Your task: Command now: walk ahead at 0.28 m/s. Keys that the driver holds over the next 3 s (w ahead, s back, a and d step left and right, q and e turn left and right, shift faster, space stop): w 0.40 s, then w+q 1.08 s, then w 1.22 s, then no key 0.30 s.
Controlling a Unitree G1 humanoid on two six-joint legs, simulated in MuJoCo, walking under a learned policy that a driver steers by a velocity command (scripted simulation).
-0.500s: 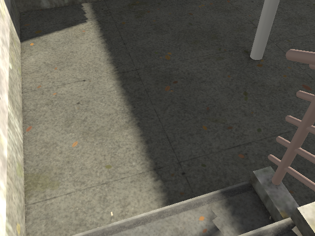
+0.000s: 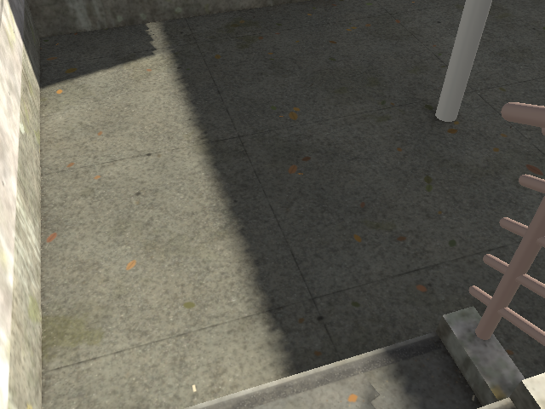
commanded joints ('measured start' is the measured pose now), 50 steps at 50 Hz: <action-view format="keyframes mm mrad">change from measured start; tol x64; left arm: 1 47 115 35 -22 9 -14 5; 50 253 146 10 -101 30 -113 25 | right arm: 1 64 -57 -19 -37 -3 -22 -4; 27 377 -144 -70 -42 41 -79 -24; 50 -588 -108 -68 -409 -3 -13 112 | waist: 1 1 -63 221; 50 169 -53 277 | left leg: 1 -212 -22 1 7 -101 64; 20 -344 76 -97 3 55 127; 28 -706 -34 -83 1437 -236 52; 50 -518 -1 73 10 883 39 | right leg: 1 -87 -136 249 -175 -347 -105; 17 -692 -162 20 219 411 24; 26 666 -362 45 194 1227 45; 29 234 -484 396 -204 29 -88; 50 -43 -364 -117 149 -51 -30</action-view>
